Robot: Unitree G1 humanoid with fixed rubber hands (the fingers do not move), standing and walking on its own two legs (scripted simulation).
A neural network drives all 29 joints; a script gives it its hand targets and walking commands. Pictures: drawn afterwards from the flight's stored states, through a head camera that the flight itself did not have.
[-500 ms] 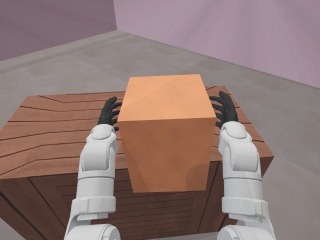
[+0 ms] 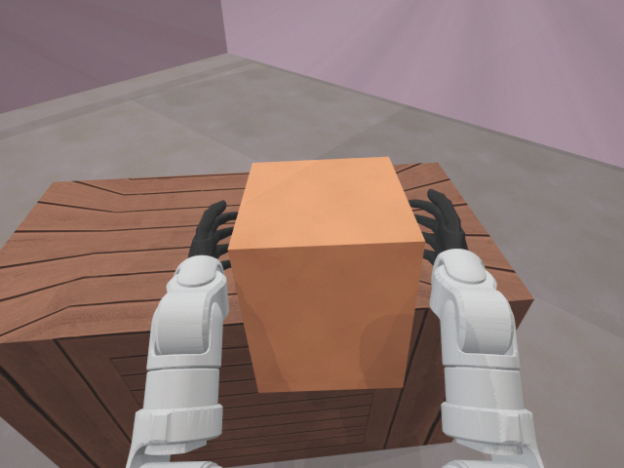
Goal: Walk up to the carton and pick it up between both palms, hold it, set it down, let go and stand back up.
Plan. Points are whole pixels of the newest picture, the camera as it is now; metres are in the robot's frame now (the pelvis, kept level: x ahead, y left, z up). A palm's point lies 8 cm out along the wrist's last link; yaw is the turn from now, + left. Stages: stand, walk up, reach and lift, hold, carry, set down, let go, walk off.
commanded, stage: reach and lift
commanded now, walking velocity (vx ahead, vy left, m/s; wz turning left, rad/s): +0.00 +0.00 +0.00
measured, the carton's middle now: (325, 271) +0.39 -0.01 +0.09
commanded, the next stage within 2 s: hold in 0.64 s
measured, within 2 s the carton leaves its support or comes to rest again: neither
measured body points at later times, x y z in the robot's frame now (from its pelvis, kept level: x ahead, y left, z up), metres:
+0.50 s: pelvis +0.00 +0.00 +0.00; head -0.03 +0.00 +0.45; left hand +0.33 +0.14 +0.15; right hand +0.33 -0.15 +0.16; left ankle +0.04 +0.12 -0.75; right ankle +0.04 -0.11 -0.75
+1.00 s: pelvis +0.00 +0.00 +0.00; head -0.04 +0.00 +0.45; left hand +0.32 +0.15 +0.15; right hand +0.32 -0.15 +0.17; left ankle +0.04 +0.12 -0.75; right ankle +0.04 -0.11 -0.75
